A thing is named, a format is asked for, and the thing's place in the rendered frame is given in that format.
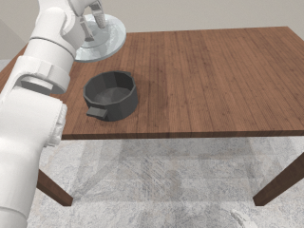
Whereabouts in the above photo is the pot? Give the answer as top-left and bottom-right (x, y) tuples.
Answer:
(83, 70), (139, 122)

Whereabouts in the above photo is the robot left hand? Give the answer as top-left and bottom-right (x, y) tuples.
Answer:
(80, 0), (106, 42)

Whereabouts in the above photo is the table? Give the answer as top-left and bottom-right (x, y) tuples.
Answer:
(0, 26), (304, 207)

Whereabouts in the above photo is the lid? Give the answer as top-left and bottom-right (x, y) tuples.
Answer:
(74, 14), (126, 63)

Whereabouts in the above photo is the robot right hand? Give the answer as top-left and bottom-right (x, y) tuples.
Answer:
(230, 209), (258, 228)

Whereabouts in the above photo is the knob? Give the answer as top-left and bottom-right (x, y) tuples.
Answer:
(87, 21), (100, 36)

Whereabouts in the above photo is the robot left forearm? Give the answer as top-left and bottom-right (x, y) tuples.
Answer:
(0, 0), (86, 113)

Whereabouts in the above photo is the robot left upper arm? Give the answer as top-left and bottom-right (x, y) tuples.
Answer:
(0, 85), (67, 228)

